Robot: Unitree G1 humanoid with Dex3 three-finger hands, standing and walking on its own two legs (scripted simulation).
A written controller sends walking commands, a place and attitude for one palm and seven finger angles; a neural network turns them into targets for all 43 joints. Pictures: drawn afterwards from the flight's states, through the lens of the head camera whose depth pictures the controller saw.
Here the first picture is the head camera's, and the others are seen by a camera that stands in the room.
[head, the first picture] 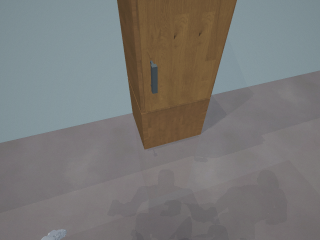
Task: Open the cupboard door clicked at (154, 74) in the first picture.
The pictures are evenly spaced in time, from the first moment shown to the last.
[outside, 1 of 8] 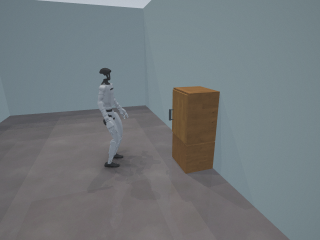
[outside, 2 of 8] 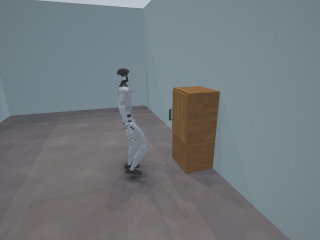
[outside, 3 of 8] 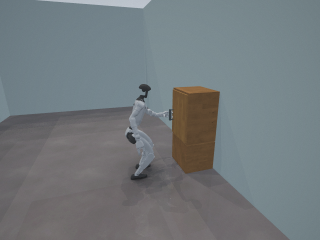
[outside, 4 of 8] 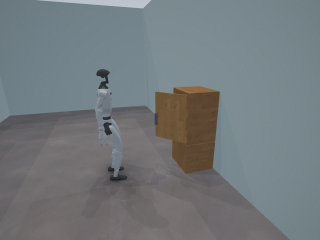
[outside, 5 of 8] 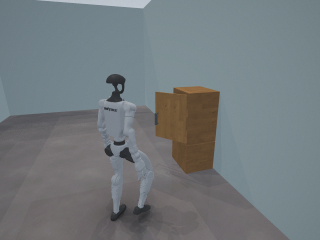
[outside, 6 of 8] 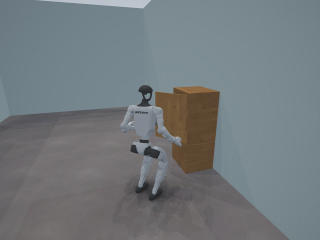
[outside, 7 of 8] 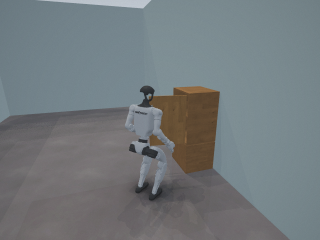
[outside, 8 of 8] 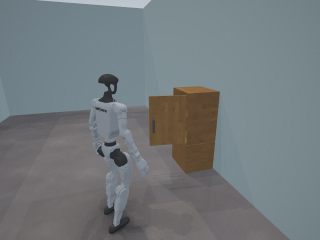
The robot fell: no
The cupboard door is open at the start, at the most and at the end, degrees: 0 81 81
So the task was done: yes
